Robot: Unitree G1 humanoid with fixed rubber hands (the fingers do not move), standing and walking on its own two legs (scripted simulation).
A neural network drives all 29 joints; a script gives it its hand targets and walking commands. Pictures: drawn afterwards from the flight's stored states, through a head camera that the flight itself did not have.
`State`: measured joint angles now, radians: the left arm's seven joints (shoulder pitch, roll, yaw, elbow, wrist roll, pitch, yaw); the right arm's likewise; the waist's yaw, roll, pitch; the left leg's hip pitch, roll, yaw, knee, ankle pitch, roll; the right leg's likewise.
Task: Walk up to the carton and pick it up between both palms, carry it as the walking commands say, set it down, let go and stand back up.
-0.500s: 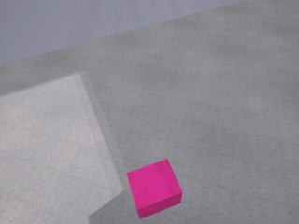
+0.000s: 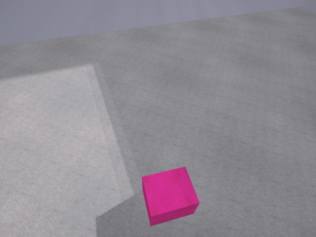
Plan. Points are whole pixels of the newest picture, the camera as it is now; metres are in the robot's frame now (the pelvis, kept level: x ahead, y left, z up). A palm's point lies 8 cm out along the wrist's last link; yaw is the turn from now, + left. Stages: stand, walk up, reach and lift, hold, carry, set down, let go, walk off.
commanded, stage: walk up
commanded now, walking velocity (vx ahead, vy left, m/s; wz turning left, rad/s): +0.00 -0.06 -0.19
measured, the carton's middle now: (168, 195) +0.49 -0.04 -0.68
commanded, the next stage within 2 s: none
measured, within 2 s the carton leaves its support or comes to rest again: neither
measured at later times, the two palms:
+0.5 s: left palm out of the picture +0.09 +0.23 -0.13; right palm out of the picture +0.02 -0.21 -0.15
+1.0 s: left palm out of the picture +0.12 +0.21 -0.14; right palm out of the picture +0.01 -0.35 -0.11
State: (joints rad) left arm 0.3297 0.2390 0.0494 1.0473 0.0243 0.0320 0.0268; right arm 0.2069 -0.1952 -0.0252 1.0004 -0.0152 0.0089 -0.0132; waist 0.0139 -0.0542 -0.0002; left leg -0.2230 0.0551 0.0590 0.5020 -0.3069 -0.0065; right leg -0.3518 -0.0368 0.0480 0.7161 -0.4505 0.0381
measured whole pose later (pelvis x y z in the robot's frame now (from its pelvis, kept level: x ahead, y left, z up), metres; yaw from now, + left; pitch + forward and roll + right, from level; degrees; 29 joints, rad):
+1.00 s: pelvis +0.07 -0.06 +0.00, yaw +6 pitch +0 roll -3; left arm 0.16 0.28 0.05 1.00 0.02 0.06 -0.02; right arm 0.43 -0.26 -0.09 1.09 -0.03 0.02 -0.06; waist -0.05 -0.01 0.07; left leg -0.08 0.16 -0.08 0.43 -0.35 -0.11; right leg -0.43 -0.08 -0.03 0.67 -0.29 0.07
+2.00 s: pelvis +0.11 -0.09 +0.00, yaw +16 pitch +0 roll +4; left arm 0.26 0.19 0.03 0.99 0.03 0.00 0.05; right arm 0.14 -0.28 -0.07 0.97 -0.01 0.08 0.02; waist 0.02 0.01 0.07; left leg -0.40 0.01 -0.02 0.83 -0.40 -0.05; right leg -0.17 -0.17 -0.06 0.48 -0.29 0.06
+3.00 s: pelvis +0.10 -0.09 +0.00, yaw +16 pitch -1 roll +0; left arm 0.24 0.17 0.00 1.08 0.00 0.00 0.03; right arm 0.20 -0.19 0.00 1.07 -0.01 -0.01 -0.03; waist 0.01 -0.02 0.01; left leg -0.13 0.01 0.04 0.41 -0.26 0.00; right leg -0.11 -0.05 -0.09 0.40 -0.28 0.02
